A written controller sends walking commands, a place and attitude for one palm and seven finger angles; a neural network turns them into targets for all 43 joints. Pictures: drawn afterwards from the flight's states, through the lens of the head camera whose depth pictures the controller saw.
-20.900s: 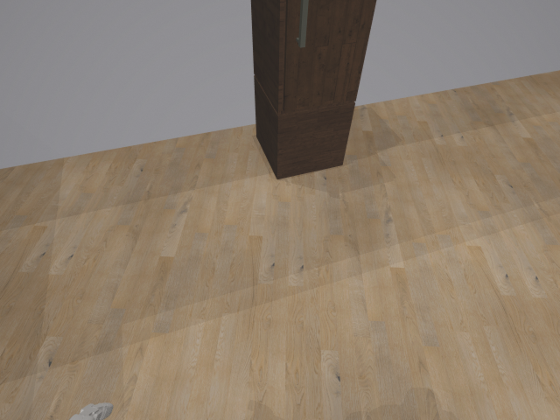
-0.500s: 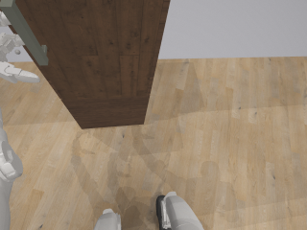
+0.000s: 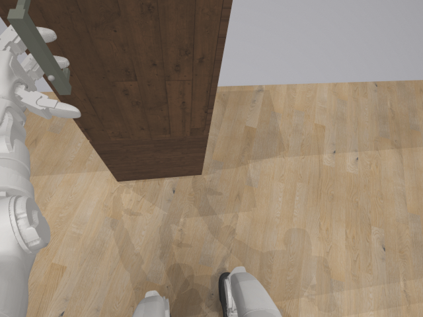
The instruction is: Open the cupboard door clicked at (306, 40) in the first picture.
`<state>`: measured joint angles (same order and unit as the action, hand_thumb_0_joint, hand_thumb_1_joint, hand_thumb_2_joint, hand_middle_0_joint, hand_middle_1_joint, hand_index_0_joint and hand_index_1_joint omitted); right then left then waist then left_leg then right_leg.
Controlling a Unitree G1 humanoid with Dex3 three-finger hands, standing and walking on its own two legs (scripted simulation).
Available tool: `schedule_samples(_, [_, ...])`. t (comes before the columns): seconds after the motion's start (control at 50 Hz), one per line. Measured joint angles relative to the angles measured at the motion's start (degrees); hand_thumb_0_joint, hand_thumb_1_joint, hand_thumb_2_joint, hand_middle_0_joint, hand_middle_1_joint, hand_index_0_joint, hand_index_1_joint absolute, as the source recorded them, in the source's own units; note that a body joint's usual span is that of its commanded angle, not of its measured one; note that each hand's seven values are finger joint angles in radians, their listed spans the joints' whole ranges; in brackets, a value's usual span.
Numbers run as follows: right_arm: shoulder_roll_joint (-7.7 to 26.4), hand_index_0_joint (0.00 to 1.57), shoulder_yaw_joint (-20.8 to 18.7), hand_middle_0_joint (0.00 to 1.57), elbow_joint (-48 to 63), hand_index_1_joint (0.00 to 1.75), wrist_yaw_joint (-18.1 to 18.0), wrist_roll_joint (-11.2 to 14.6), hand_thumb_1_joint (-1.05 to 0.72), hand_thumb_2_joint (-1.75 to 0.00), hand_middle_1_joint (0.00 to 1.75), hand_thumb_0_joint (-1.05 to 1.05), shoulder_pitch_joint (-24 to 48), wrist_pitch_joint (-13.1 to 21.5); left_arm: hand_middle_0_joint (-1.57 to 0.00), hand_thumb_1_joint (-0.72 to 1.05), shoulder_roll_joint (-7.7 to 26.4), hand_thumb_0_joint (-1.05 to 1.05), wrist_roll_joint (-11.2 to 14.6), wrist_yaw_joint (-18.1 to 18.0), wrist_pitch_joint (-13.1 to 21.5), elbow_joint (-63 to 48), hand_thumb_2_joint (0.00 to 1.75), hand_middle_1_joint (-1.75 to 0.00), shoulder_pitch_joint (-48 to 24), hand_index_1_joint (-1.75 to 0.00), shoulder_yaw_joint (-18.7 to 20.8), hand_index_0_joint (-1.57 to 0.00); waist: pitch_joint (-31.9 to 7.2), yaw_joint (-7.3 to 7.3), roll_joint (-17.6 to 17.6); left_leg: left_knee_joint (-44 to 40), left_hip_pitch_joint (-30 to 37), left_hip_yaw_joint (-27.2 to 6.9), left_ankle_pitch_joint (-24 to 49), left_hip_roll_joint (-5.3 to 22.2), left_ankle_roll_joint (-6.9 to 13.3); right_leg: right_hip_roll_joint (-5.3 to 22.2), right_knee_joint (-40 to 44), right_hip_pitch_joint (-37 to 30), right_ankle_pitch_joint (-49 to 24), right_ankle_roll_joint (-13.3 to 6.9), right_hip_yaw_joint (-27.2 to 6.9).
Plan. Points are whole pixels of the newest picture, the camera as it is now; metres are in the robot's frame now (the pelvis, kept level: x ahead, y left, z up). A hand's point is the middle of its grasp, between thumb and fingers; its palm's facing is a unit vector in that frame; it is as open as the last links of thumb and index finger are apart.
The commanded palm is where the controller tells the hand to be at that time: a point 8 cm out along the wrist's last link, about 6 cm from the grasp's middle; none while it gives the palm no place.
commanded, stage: slide the fingers in behind the handle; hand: left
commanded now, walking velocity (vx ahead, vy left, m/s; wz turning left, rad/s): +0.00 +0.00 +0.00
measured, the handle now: (46, 50) +0.58 +0.23 +0.09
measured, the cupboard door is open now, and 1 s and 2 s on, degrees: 0 1 15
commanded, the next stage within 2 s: close the thumb around the handle in 0.40 s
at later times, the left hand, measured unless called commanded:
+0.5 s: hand (53, 80) +0.51 +0.22 +0.09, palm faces -0.02 -1.00 -0.03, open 14.0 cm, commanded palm +0.49 +0.27 +0.08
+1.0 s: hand (49, 78) +0.52 +0.23 +0.08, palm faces -0.02 -1.00 -0.02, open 7.5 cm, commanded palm +0.50 +0.27 +0.08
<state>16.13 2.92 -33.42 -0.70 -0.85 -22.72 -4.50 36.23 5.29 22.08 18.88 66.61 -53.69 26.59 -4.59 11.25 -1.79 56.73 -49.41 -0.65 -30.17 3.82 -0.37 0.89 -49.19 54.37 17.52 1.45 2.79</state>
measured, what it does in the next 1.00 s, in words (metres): stands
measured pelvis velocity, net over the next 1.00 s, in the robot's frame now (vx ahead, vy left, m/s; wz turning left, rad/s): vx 0.00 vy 0.00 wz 0.00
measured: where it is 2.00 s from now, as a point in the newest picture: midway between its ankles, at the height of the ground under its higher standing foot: outside the picture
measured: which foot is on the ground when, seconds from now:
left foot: down 0.00-1.00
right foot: down 0.00-1.00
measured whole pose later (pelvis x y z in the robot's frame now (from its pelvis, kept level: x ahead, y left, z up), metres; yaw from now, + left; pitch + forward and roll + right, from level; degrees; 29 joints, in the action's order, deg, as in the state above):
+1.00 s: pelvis +0.00 +0.00 +0.00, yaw +0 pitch +23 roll -3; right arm 16.4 3.1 -33.9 -1.0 -1.0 -22.8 -4.1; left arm 37.9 4.8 22.4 19.1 68.8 -55.6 27.3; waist -4.3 11.7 -1.6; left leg 57.7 -50.8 -0.8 -30.4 3.8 -0.3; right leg 0.8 -49.9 55.7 17.6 1.5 2.8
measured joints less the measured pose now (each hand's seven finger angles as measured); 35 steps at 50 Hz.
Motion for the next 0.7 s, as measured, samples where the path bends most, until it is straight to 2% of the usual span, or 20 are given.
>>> schedule_samples(0.34, [0.0,0.20,-0.1,0.20,0.3,0.30,0.2,0.2,-0.90,-0.90,0.30,0.00,-0.2,-0.1,-0.27,-0.50,-1.2,-0.01,0.2,-0.6,0.8,-1.2,0.30,-1.18,2.7,-1.20,1.2,-0.30,-0.3,-0.02,0.0,-0.8,1.6,0.7,0.0,0.2,0.0,-0.3,0.5,-1.2,-0.1,0.0,-0.7])
schedule_samples(0.54, [0.1,0.20,-0.4,0.20,-0.2,0.30,0.1,0.1,-0.90,-0.90,0.30,0.00,-0.1,0.1,-0.27,-0.50,-2.1,-0.01,0.3,-1.3,0.8,-1.6,0.30,-1.18,3.0,-1.20,0.4,-0.30,-0.4,-0.41,-0.2,-1.0,1.9,0.6,0.1,0.0,0.1,-0.1,0.6,-1.5,0.0,0.1,-0.6])
schedule_samples(0.62, [0.1,0.20,-0.3,0.20,-0.3,0.30,0.0,0.0,-0.90,-0.90,0.30,0.00,0.0,0.2,-0.28,-0.45,-1.7,-0.01,0.1,-1.2,1.0,-0.3,0.33,-1.19,1.8,-1.21,0.1,-0.30,-0.2,-0.37,-0.1,-0.8,1.7,0.4,0.0,-0.1,0.0,0.0,0.3,-1.3,0.1,0.1,-0.4])
schedule_samples(0.7, [0.1,0.20,-0.2,0.20,-0.5,0.30,-0.1,-0.1,-0.90,-0.90,0.30,0.00,0.1,0.4,-0.30,-0.33,-1.1,-0.01,-0.2,-1.1,1.1,0.8,0.38,-1.21,0.5,-1.22,-0.3,-0.31,-0.2,-0.34,-0.1,-0.3,1.0,0.1,0.0,-0.2,0.0,0.2,-0.1,-0.8,0.2,0.1,-0.2])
